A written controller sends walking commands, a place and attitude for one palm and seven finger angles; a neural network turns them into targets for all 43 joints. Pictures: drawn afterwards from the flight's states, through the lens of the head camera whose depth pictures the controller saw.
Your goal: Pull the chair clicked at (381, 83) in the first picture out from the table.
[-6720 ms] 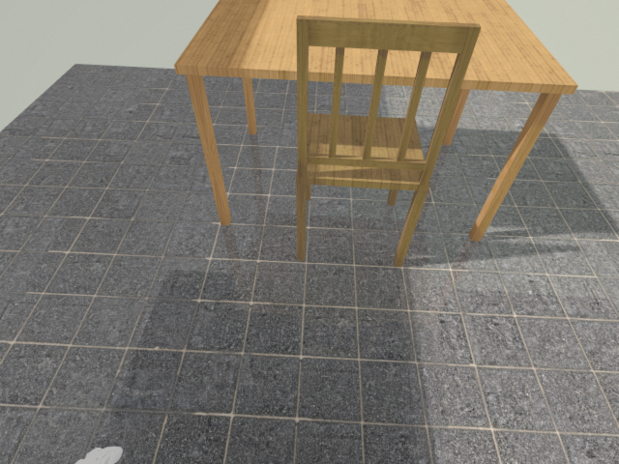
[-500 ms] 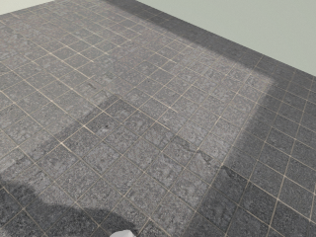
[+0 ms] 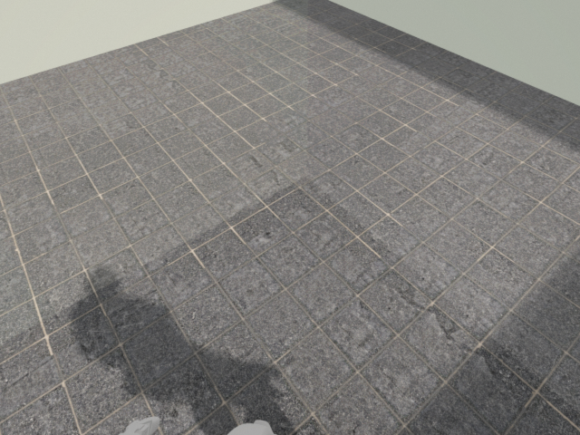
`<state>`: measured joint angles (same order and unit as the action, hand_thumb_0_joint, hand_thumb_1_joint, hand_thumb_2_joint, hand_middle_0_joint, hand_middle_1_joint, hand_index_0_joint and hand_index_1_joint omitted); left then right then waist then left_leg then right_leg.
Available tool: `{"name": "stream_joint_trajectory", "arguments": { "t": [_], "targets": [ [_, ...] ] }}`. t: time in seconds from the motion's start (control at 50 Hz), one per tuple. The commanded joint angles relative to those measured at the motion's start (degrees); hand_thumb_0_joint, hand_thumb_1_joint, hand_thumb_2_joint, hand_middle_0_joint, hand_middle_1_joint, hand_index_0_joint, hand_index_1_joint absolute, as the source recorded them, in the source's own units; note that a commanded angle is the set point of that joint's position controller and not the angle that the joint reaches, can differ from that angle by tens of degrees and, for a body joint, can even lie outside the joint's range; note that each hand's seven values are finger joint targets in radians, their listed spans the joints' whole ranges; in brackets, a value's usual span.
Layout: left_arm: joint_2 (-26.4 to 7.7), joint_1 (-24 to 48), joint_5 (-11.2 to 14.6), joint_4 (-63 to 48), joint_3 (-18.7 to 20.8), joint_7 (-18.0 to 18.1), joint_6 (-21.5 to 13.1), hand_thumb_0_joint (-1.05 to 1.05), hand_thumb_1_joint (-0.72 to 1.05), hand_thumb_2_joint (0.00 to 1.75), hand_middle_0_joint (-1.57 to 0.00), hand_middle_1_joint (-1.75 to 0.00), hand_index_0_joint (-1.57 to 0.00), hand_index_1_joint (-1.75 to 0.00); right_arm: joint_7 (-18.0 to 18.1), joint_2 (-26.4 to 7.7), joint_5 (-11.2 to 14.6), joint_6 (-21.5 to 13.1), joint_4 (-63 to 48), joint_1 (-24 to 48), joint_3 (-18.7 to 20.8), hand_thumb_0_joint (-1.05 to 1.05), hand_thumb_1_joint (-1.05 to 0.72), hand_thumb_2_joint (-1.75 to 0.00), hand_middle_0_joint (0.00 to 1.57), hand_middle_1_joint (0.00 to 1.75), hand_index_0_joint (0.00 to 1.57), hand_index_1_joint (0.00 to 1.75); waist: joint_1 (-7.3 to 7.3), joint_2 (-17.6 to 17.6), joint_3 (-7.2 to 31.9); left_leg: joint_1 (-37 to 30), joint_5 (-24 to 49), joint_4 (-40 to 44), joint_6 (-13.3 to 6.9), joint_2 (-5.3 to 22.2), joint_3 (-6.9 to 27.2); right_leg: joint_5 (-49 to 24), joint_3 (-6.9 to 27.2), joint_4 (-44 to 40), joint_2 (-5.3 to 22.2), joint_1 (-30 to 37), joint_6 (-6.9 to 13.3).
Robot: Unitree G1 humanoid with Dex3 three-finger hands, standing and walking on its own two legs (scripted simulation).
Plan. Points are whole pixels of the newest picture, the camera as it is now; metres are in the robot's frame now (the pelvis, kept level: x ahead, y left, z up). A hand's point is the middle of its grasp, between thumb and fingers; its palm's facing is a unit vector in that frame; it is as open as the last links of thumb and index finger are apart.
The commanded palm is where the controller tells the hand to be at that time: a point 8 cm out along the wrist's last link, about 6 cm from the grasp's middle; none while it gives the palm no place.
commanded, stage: turn to face it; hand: left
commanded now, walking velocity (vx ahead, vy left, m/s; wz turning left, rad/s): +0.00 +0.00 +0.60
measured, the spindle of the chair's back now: out of the picture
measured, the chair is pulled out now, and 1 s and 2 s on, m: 0.00 0.00 0.00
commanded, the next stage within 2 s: none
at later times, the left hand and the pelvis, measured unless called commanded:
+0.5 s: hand out of the picture -0.06 +0.26 -0.18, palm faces +0.38 -0.89 -0.26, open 7.4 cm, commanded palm none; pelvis +0.00 +0.04 -0.01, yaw +19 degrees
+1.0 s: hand out of the picture +0.01 +0.23 -0.13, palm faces +0.56 -0.78 -0.27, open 7.4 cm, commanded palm none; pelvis +0.01 +0.00 +0.00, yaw +37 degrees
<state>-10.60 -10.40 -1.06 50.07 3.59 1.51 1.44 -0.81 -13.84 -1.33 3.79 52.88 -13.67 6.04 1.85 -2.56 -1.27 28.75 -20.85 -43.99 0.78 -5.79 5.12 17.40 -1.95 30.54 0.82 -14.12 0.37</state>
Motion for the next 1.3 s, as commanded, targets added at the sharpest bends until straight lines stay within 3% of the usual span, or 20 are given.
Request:
{"name": "stream_joint_trajectory", "arguments": {
  "t": [0.0, 0.06, 0.22, 0.28, 0.32, 0.34, 0.36, 0.38, 0.42, 0.5, 0.72, 0.8, 0.82, 0.84, 0.86, 0.88, 0.96, 1.18, 1.24, 1.28],
  "targets": [
    [-9.3, 3.5, 0.0, -5.3, 1.5, 0.6, -2.0, 0.0, 0.9, 0.9, -0.2, -0.3, -0.2, -0.3, -0.7, -4.5, -0.2, -1.0, -4.8, 1.4, 1.1, 0.0, -0.9, -0.9, 0.2, 0.3, 0.2, 0.3, 0.97, 8.9, -2.8, 8.1, -1.1, -24.8, 2.5, 6.2, -2.7, -14.4, 8.2, -14.2, 17.7, 1.2, 6.4],
    [-9.0, -2.3, -0.1, -3.6, 1.3, 0.6, -2.7, 0.0, 0.9, 0.9, -0.2, -0.3, -0.2, -0.3, -0.8, -3.8, 0.3, -0.9, -5.1, 2.9, 0.4, 0.0, -0.9, -0.9, 0.2, 0.3, 0.2, 0.3, -1.16, 10.9, -0.3, 8.6, -0.4, -24.1, 4.1, 7.2, -5.2, -32.7, 2.5, -9.9, 17.4, 8.6, 5.6],
    [-13.1, -8.8, -0.7, -1.4, 1.9, 0.4, -1.6, 0.0, 0.9, 0.9, -0.2, -0.3, -0.2, -0.3, -1.3, -3.3, 0.5, -0.8, -7.1, 12.4, -1.4, 0.0, -0.9, -0.9, 0.2, 0.3, 0.2, 0.3, -5.3, 15.9, 0.2, 0.7, -3.4, -6.2, 3.6, 7.2, -10.8, -37.6, -2.8, -6.6, 18.7, 11.5, 5.6],
    [-14.3, -8.8, -0.9, -1.1, 2.5, 0.2, -1.2, 0.0, 0.9, 0.9, -0.2, -0.3, -0.2, -0.3, -1.2, -3.4, 0.7, -1.4, -7.5, 12.0, -1.7, 0.0, -0.9, -0.9, 0.2, 0.3, 0.2, 0.3, -5.42, 17.5, 2.3, -4.8, -3.3, 3.2, 2.3, 6.1, -12.9, -39.5, -4.3, -3.3, 19.4, 12.8, 4.8],
    [-14.7, -7.9, -0.3, -0.9, 2.8, 0.0, -1.2, 0.0, 0.9, 0.9, -0.2, -0.3, -0.2, -0.3, -0.8, -5.4, 0.4, -2.0, -7.0, 7.6, -1.2, 0.0, -0.9, -0.9, 0.2, 0.3, 0.2, 0.3, -2.67, 15.8, 5.2, -13.2, 4.6, 14.7, 1.2, 5.1, -13.9, -39.8, -7.4, 4.3, 18.4, 11.4, 2.0],
    [-14.2, -7.6, 0.2, -1.5, 2.8, -0.3, -1.2, 0.0, 0.9, 0.9, -0.2, -0.3, -0.2, -0.3, -0.7, -8.6, 0.1, -2.5, -6.0, 2.9, -0.2, 0.0, -0.9, -0.9, 0.2, 0.3, 0.2, 0.3, 0.07, 10.1, 8.8, -26.0, 16.0, 20.6, -0.8, 8.5, -10.7, -34.1, -8.9, 14.5, 17.9, 3.3, -0.7],
    [-10.4, -5.9, 0.6, -4.1, 2.2, -0.9, -1.3, 0.0, 0.9, 0.9, -0.2, -0.3, -0.2, -0.3, -0.4, -16.0, -0.1, -3.0, -5.6, -1.7, 1.8, 0.0, -0.9, -0.9, 0.2, 0.3, 0.2, 0.3, 2.94, -9.9, 11.8, -39.8, 39.1, 20.7, -7.8, 25.1, 10.0, 3.5, -9.8, 29.5, 9.4, -16.2, -5.3],
    [-9.3, -3.0, 0.2, -6.3, 1.4, -0.6, -0.8, 0.0, 0.9, 0.9, -0.2, -0.3, -0.2, -0.3, -0.3, -18.6, 1.0, -2.6, -4.1, -5.7, 2.2, 0.0, -0.9, -0.9, 0.2, 0.3, 0.2, 0.3, 3.96, -12.1, 12.2, -37.9, 53.9, 19.7, -13.7, 31.8, 13.5, 20.5, -4.3, 36.8, 7.6, -21.4, -5.9],
    [-9.4, 1.0, 0.3, -5.2, 1.8, 0.0, -0.1, 0.0, 0.9, 0.9, -0.2, -0.3, -0.2, -0.3, 1.0, -14.6, 0.7, -2.9, -4.6, -1.2, 1.5, 0.0, -0.9, -0.9, 0.2, 0.3, 0.2, 0.3, 2.97, -10.7, 7.2, -28.4, 43.1, 20.9, -13.2, 26.6, 11.1, 15.3, 1.4, 39.9, 8.0, -22.2, -5.9],
    [-9.2, -3.2, -0.1, -2.3, 2.2, -0.9, 0.5, 0.0, 0.9, 0.9, -0.2, -0.3, -0.2, -0.3, 1.0, -10.4, 0.5, -3.4, -6.8, 6.5, 0.0, 0.0, -0.9, -0.9, 0.2, 0.3, 0.2, 0.3, -1.68, -6.1, 3.2, -19.8, 32.5, 23.9, -8.9, 18.5, 4.0, 4.6, 1.2, 36.6, 6.4, -17.0, -6.3],
    [-7.5, 3.2, 0.4, -6.5, 1.5, -0.3, -0.1, 0.0, 0.9, 0.9, -0.2, -0.3, -0.2, -0.3, 0.9, -10.6, -0.1, -2.7, -5.6, 1.5, 1.2, 0.0, -0.9, -0.9, 0.2, 0.3, 0.2, 0.3, 0.15, -6.1, 3.9, -19.9, 28.3, 22.6, -11.2, 17.8, 15.0, 6.9, 2.1, 18.2, 1.9, -12.4, -5.7],
    [-7.8, -1.4, 0.9, -6.0, 1.5, 0.0, -1.0, 0.0, 0.9, 0.9, -0.2, -0.3, -0.2, -0.3, 0.8, -10.2, 0.2, -2.4, -6.2, 3.2, 1.4, 0.0, -0.9, -0.9, 0.2, 0.3, 0.2, 0.3, -2.32, -5.5, 5.7, -13.6, 30.5, 17.6, -8.9, 14.8, 17.0, -0.3, 1.0, 1.4, -0.4, 1.0, -4.6],
    [-9.0, -3.6, 0.8, -5.5, 1.8, 0.2, -1.6, 0.0, 0.9, 0.9, -0.2, -0.3, -0.2, -0.3, 0.7, -9.2, 0.6, -2.4, -6.3, 3.2, 1.3, 0.0, -0.9, -0.9, 0.2, 0.3, 0.2, 0.3, -3.63, -2.3, 6.2, -8.7, 24.4, 14.5, -6.5, 12.6, 15.9, -5.9, 2.0, -7.3, 1.5, 8.3, -4.3],
    [-13.2, -5.5, 0.0, -5.4, 2.6, 0.6, -2.2, 0.0, 0.9, 0.9, -0.2, -0.3, -0.2, -0.3, 0.3, -5.7, 1.2, -2.6, -6.8, 1.9, 0.8, 0.0, -0.9, -0.9, 0.2, 0.3, 0.2, 0.3, -4.25, 9.1, 8.0, 0.9, 9.2, 5.2, -2.2, 6.8, 9.0, -7.3, 12.7, -14.2, 13.2, 17.5, -0.9],
    [-17.6, -4.9, -0.5, -6.2, 3.2, 0.8, -2.2, 0.0, 0.9, 0.9, -0.2, -0.3, -0.2, -0.3, 0.2, -3.7, 1.1, -2.5, -8.2, 1.0, 0.5, 0.0, -0.9, -0.9, 0.2, 0.3, 0.2, 0.3, -4.16, 19.1, 6.8, 7.7, -13.3, -9.1, 2.0, 0.2, -1.4, -14.8, 24.8, -15.4, 28.2, 15.9, 6.7],
    [-15.9, -4.2, 0.0, -6.2, 3.1, 0.9, -2.0, 0.0, 0.9, 0.9, -0.2, -0.3, -0.2, -0.3, 0.3, -6.7, 0.2, -1.8, -7.5, 2.5, 1.2, 0.0, -0.9, -0.9, 0.2, 0.3, 0.2, 0.3, -4.3, 15.3, 5.6, 5.1, -13.5, -18.5, 1.3, 4.2, 1.1, -12.6, 21.5, -15.0, 28.1, 8.1, 9.3],
    [-9.7, 3.9, -0.1, -7.2, 1.2, 0.7, -2.0, 0.0, 0.9, 0.9, -0.2, -0.3, -0.2, -0.3, -1.1, -4.8, 0.1, -0.5, -4.0, 0.1, 0.8, 0.0, -0.9, -0.9, 0.2, 0.3, 0.2, 0.3, 0.06, 11.5, -1.0, 4.4, -0.9, -27.9, 3.0, 7.2, -3.0, -12.5, 5.1, -13.5, 17.7, 1.2, 5.9],
    [-14.7, -4.6, -0.9, -2.8, 2.7, 0.3, -1.1, 0.0, 0.9, 0.9, -0.2, -0.3, -0.2, -0.3, -1.3, -3.3, 0.9, -1.4, -5.8, 7.3, -1.1, 0.0, -0.9, -0.9, 0.2, 0.3, 0.2, 0.3, -4.67, 16.4, 2.2, -5.3, -5.6, -0.1, 2.9, 7.3, -10.8, -24.6, -2.6, -6.9, 21.2, 8.0, 6.3],
    [-14.3, -4.4, -0.1, -2.3, 3.0, -0.1, -0.4, 0.0, 0.9, 0.9, -0.2, -0.3, -0.2, -0.3, -1.0, -5.8, 0.6, -2.3, -4.8, 1.9, -0.5, 0.0, -0.9, -0.9, 0.2, 0.3, 0.2, 0.3, -1.32, 10.9, 5.6, -18.2, 8.2, 18.1, 1.6, 6.8, -11.0, -21.4, -7.4, 4.3, 19.2, 3.4, 1.0],
    [-7.7, -2.3, 0.3, -6.4, 1.5, -0.7, 0.1, 0.0, 0.9, 0.9, -0.2, -0.3, -0.2, -0.3, -0.4, -17.5, 0.4, -2.9, -4.5, -5.0, 2.3, 0.0, -0.9, -0.9, 0.2, 0.3, 0.2, 0.3, 2.95, -18.8, 7.9, -31.6, 39.5, 24.1, -9.7, 30.1, 18.6, 22.2, -7.5, 28.1, 7.7, -22.0, -6.5]
  ]
}}
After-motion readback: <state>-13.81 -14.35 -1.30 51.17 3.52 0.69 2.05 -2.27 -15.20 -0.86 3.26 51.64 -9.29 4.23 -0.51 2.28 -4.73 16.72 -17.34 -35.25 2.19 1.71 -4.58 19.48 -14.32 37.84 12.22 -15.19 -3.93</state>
